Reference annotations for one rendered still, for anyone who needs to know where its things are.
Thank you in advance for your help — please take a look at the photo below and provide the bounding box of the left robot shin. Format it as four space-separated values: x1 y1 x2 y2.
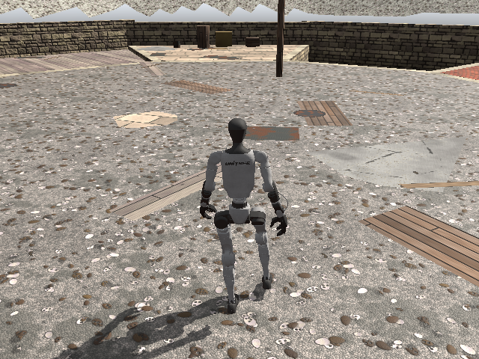
222 254 235 303

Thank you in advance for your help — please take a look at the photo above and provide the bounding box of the left robot forearm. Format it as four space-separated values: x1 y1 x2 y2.
200 180 212 207

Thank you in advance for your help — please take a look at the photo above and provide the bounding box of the robot left hand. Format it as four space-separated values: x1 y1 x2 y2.
200 204 217 219

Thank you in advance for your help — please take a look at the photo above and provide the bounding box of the robot right upper arm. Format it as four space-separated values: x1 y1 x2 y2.
254 150 274 192

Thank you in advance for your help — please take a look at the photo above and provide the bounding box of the robot right hand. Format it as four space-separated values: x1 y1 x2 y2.
270 215 287 236

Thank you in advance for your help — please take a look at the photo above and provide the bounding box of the robot right foot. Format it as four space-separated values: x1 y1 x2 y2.
262 274 272 289

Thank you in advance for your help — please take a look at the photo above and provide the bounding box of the right robot forearm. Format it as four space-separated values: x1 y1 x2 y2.
268 181 285 218

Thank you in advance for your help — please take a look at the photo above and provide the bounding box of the robot left upper arm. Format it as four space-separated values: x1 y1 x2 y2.
204 151 222 191

